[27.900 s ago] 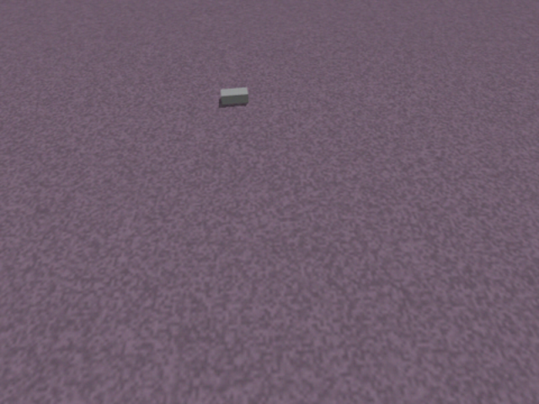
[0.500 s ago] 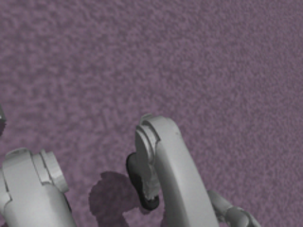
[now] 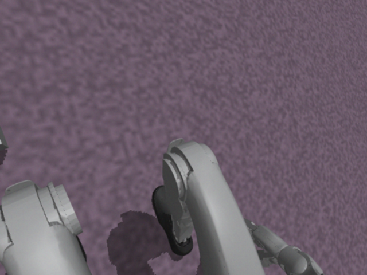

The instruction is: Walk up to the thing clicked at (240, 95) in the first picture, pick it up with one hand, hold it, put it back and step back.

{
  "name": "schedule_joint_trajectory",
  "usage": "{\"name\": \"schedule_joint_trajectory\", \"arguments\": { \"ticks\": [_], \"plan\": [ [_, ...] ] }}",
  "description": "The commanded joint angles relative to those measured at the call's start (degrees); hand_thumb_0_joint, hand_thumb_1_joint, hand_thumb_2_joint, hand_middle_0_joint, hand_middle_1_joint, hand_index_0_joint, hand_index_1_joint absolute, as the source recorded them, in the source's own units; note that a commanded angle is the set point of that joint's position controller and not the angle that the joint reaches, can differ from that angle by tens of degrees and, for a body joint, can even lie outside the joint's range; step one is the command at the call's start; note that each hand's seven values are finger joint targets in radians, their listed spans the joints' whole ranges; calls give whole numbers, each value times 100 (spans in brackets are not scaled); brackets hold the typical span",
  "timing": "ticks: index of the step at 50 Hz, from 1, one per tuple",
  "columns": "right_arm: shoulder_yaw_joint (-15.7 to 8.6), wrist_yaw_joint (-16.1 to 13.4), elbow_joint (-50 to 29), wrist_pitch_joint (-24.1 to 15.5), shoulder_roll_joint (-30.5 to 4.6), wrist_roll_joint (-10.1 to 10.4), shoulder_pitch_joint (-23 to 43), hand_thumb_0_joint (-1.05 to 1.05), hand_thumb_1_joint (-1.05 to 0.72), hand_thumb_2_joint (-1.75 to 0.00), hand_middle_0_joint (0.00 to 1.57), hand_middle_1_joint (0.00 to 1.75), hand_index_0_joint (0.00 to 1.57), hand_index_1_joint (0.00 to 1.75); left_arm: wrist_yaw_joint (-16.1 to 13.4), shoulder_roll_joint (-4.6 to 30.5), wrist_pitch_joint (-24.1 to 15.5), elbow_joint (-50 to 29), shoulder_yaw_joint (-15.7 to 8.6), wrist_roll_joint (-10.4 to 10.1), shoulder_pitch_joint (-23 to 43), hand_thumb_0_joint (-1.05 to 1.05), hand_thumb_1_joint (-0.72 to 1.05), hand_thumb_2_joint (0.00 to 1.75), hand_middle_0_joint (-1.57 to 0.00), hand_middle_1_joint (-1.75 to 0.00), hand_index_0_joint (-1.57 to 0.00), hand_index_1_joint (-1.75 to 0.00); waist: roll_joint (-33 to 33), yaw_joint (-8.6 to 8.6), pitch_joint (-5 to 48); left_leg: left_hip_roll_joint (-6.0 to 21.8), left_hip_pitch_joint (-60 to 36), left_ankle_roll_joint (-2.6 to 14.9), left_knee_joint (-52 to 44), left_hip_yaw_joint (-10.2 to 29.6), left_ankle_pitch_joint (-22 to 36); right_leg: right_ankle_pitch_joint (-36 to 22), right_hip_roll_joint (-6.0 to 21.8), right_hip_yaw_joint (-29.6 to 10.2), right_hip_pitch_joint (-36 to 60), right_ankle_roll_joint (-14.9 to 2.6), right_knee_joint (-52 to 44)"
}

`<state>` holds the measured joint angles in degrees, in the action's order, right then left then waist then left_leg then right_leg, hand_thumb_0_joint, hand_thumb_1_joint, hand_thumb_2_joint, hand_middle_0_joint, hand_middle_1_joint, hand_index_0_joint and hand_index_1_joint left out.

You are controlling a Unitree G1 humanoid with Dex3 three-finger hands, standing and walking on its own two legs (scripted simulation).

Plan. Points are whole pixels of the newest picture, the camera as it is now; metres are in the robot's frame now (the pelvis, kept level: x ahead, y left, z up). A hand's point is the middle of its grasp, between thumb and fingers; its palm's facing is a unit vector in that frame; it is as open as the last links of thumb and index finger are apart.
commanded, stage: close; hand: left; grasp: from above
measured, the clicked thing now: out of the picture +0.42 +0.35 -0.26
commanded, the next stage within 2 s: settle in 0.44 s
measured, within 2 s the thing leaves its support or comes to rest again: leaves its support in 0.84 s
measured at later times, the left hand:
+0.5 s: hand out of the picture +0.41 +0.35 -0.23, palm faces -0.43 -0.15 -0.89, open 11.3 cm
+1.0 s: hand out of the picture +0.41 +0.36 -0.20, palm faces -0.39 -0.13 -0.91, open 11.2 cm
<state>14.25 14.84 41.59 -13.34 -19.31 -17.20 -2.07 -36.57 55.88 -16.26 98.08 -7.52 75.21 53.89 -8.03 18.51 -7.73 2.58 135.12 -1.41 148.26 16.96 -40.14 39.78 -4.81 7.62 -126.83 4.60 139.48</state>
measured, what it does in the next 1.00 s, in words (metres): stands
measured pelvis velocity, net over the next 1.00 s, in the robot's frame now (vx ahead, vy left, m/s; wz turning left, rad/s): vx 0.01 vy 0.00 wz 0.02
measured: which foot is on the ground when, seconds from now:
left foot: down 0.00-1.00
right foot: down 0.00-1.00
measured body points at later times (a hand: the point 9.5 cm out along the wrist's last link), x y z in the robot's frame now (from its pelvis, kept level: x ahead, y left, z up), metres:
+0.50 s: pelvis +0.00 +0.00 +0.00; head +0.25 +0.13 +0.35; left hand +0.43 +0.35 -0.18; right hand +0.08 -0.25 -0.07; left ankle +0.07 +0.14 -0.26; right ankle +0.11 -0.13 -0.26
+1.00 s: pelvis +0.01 +0.00 +0.01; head +0.24 +0.13 +0.37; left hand +0.43 +0.36 -0.15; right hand +0.09 -0.26 -0.07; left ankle +0.07 +0.14 -0.26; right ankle +0.11 -0.13 -0.26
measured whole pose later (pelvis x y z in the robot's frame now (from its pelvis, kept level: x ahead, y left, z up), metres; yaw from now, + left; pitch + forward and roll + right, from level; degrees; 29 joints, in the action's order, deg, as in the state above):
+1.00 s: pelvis +0.01 +0.00 +0.01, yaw +1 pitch +28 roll -13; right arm 9.4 14.6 42.3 -9.4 -17.7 -14.9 -5.7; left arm -28.9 50.2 -14.5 81.2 -9.5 72.7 47.3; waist -4.9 15.2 -3.2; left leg 1.8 136.2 -2.0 146.3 15.7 -40.1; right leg 40.9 -3.4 7.0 -127.9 3.6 138.9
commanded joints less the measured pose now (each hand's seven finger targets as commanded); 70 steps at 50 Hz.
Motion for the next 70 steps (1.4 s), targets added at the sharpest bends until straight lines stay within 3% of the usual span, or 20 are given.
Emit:
{"name": "schedule_joint_trajectory", "arguments": {
  "ticks": [1,4,19,23,27,32,40,43,45,46,47,50,52,53,55,58,60,63,67,70],
  "plan": [
    [-463,-82,-26,8,-1773,5,-878,0,-89,-90,20,30,20,30,-122,1377,7,-365,-160,-186,1063,0,21,73,-60,-77,-62,-75,2621,156,3355,55,-2681,179,-1518,-817,957,-1364,-130,815,1609,-502,-1233],
    [-374,-88,-75,36,-1769,-13,-924,0,-89,-90,20,30,20,30,-75,1445,-41,-358,-141,-199,1157,0,26,76,-65,-77,-66,-75,2538,237,3282,44,-2584,206,-1476,-822,906,-1352,-123,815,1609,-477,-1257],
    [-304,-181,-39,155,-1721,-64,-907,0,-89,-90,20,30,20,30,-65,1551,-163,-513,-243,-237,945,0,44,86,-79,-80,-79,-79,2590,108,3466,66,-2616,190,-1487,-800,962,-1383,-159,782,1785,-497,-1269],
    [-263,-168,-58,164,-1652,-96,-917,0,-89,-90,20,30,20,30,-38,1315,-146,-446,-24,-189,1036,0,50,86,-83,-80,-83,-79,2508,247,3337,57,-2550,202,-1391,-798,907,-1373,-148,791,1676,-482,-1213],
    [-272,-205,-15,192,-1680,-87,-855,0,-89,-90,20,30,20,30,-81,1449,-133,-383,-157,-192,957,0,55,91,-88,-81,-88,-81,2659,149,3309,62,-2598,167,-1506,-776,900,-1319,-158,831,1645,-509,-1224],
    [-310,-181,-50,177,-1683,-77,-869,0,-91,-90,20,30,20,30,16,1485,-81,-504,-123,-190,1095,0,40,93,-82,-83,-83,-83,2763,170,3281,40,-2655,160,-1515,-803,825,-1258,-116,835,1548,-510,-1163],
    [-646,-187,-8,265,-1708,-6,-1027,0,-91,-90,20,30,20,30,119,1746,11,-1625,-613,-175,1046,0,44,94,-86,-81,-86,-81,3285,-113,4026,26,-2973,116,-1577,-887,1193,-1542,-106,731,1697,-566,-1168],
    [-838,-153,-49,287,-1657,80,-1100,0,-91,-90,20,30,20,30,263,1402,53,-2163,-565,-241,900,0,43,92,-85,-79,-85,-80,3419,-193,4252,-3,-3130,96,-1635,-956,1400,-1697,-80,690,1705,-578,-1210],
    [-922,-124,-83,286,-1590,171,-1050,0,-91,-90,20,30,20,30,398,1145,82,-2482,-374,-328,1036,0,44,88,-85,-79,-85,-79,3558,-184,4382,-15,-3302,69,-1674,-981,1437,-1699,-41,689,1543,-613,-1177],
    [-983,-117,-58,303,-1512,239,-1079,0,-91,-90,20,30,20,30,469,874,95,-2758,-224,-410,1026,0,44,89,-84,-80,-85,-79,3632,-305,4531,-20,-3390,72,-1784,-990,1384,-1642,-36,647,1519,-616,-1262],
    [-1074,-125,-57,337,-1606,293,-1133,0,-91,-90,20,30,20,30,500,1151,136,-2810,-468,-406,937,0,45,88,-85,-79,-86,-79,3662,-335,4656,-21,-3445,70,-1788,-990,1513,-1743,-20,644,1543,-615,-1239],
    [-1251,-123,-18,440,-1548,427,-1296,0,-91,-90,20,30,20,30,726,915,259,-2767,-354,-375,809,0,51,92,-89,-80,-90,-80,3421,-401,4537,-53,-3297,102,-1891,-1060,1416,-1646,11,557,1424,-625,-1366],
    [-1273,-120,-89,481,-1429,531,-1289,0,-91,-90,20,30,20,30,934,461,317,-2909,-7,-442,1101,0,52,93,-92,-80,-92,-80,3278,-352,4495,-70,-3244,138,-1965,-1099,1336,-1606,31,491,1411,-621,-1479],
    [-1307,-134,-33,524,-1469,581,-1342,0,-91,-90,20,30,20,30,996,684,347,-2783,-162,-453,1032,0,52,94,-92,-81,-92,-81,3056,-388,4445,-76,-3112,173,-1960,-1101,1262,-1553,37,476,1417,-615,-1534],
    [-1297,-159,-123,593,-1369,660,-1326,0,-91,-90,20,30,20,30,1171,370,367,-2905,84,-500,1116,0,53,95,-93,-81,-93,-82,2901,-423,4540,-111,-3005,214,-2014,-1154,1120,-1422,50,398,1526,-611,-1654],
    [-1323,-223,-179,704,-1385,758,-1334,0,-91,-90,20,30,20,30,1365,600,359,-2853,-55,-507,1099,0,56,98,-96,-81,-95,-82,2614,-508,4448,-143,-2892,238,-2109,-1154,977,-1236,80,388,1520,-620,-1724],
    [-1322,-250,-156,770,-1281,806,-1399,0,-91,-90,20,30,20,30,1551,262,331,-2812,210,-512,1132,0,57,97,-97,-82,-96,-83,2464,-419,4318,-150,-2885,265,-2158,-1193,925,-1202,79,342,1547,-607,-1827],
    [-1321,-333,-192,856,-1262,860,-1395,0,-92,-91,20,30,20,30,1641,544,220,-2988,39,-564,1253,0,55,98,-96,-83,-95,-84,2418,-540,4571,-168,-2872,281,-2129,-1246,978,-1188,79,230,1730,-607,-1897],
    [-1347,-448,-231,960,-1232,910,-1405,0,-91,-90,20,30,20,30,1741,599,123,-3046,6,-544,1306,0,54,98,-95,-83,-94,-84,2210,-559,4392,-194,-2776,288,-2211,-1283,769,-851,88,167,1651,-643,-2065],
    [-1374,-513,-250,1019,-1177,919,-1459,0,-91,-90,20,30,20,30,1769,539,62,-3274,40,-504,1344,0,54,103,-96,-86,-95,-87,2497,-620,4745,-176,-3177,249,-2320,-1305,918,-1045,114,168,1744,-636,-2031]
  ]
}}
